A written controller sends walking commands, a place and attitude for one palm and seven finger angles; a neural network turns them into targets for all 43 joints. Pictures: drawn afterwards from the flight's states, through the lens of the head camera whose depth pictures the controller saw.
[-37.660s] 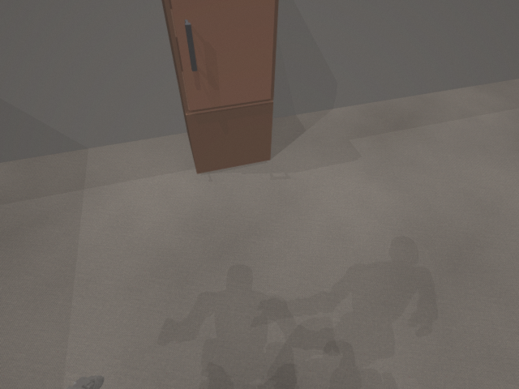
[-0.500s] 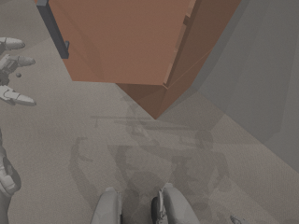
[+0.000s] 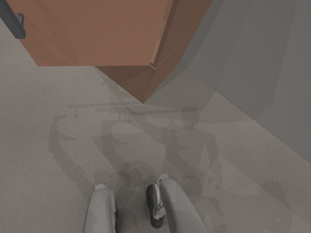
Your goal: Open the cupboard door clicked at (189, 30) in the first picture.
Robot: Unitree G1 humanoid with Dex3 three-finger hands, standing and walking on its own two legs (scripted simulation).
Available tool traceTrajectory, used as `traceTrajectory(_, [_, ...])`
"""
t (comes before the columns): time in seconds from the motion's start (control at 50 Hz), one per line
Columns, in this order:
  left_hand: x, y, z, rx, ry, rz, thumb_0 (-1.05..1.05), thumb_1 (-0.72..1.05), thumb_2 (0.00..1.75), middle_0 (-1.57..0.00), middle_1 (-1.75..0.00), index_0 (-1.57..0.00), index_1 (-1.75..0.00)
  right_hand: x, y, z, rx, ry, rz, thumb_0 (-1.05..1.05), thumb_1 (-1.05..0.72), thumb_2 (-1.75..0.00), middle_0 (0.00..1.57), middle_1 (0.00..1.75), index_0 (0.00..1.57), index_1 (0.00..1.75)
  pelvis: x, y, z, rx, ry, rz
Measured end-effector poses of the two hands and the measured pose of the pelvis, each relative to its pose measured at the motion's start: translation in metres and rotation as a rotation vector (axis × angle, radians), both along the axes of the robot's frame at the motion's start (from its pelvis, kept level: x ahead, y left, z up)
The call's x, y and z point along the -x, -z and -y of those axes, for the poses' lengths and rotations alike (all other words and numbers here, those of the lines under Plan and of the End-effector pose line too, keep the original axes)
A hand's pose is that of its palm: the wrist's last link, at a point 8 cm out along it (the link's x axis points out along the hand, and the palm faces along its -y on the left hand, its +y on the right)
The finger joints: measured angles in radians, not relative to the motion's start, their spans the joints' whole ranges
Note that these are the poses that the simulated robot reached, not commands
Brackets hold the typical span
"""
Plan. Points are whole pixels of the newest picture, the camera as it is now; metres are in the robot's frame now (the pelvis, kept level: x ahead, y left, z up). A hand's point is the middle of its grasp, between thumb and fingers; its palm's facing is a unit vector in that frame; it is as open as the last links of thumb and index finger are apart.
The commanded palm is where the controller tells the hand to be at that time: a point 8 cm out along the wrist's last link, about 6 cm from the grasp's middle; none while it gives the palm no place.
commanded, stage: move the hooked fingers beside the handle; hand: left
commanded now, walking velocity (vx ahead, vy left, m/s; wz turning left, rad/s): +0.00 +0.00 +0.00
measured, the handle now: out of the picture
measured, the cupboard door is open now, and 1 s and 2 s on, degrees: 44 44 44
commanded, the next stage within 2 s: slide the fingers in behind the handle in 0.88 s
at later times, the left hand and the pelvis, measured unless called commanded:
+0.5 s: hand out of the picture +0.57 +0.33 +0.07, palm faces +0.02 -1.00 -0.02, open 14.0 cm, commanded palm +0.57 +0.33 +0.08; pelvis +0.02 +0.01 +0.01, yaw -1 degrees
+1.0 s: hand out of the picture +0.56 +0.33 +0.08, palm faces +0.04 -1.00 -0.03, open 14.0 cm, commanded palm +0.56 +0.34 +0.07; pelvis +0.02 +0.00 +0.01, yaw -1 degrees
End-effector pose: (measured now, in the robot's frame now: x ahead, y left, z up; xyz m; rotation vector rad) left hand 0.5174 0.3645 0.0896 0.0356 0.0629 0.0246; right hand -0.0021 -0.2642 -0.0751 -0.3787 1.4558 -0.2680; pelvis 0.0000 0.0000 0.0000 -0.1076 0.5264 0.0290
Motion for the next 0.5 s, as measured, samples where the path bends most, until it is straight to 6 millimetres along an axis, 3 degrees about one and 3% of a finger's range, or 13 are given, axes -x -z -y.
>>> traceTrajectory(0.14, [-0.021,0.001,-0.009,0.001,-0.001,0.01,-0.01,-0.5,0.3,-0.3,-1.2,-0.3,-1.2,0.016,-0.001,-0.008,0.017,0.025,-0.06,0.01,-0.9,-0.9,0.2,0.3,0.21,0.3,-0.001,0.007,-0.004,0.018,0.001,-0.038])
traceTrajectory(0.26, [-0.028,0.014,-0.016,-0.001,0.008,-0.015,-0.01,-0.5,0.3,-0.29,-1.2,-0.3,-1.2,0.022,-0.003,-0.018,0.012,0.048,-0.102,0.01,-0.9,-0.9,0.2,0.3,0.21,0.3,-0.005,0.008,-0.009,0.028,0.007,-0.058])
traceTrajectory(0.5, [-0.026,0.014,-0.022,0.015,0.004,-0.018,-0.01,-0.5,0.3,-0.29,-1.2,-0.3,-1.2,0.008,-0.018,-0.03,-0.015,0.047,-0.112,0.0,-0.9,-0.9,0.21,0.3,0.21,0.3,-0.018,-0.007,-0.015,0.036,-0.008,-0.048])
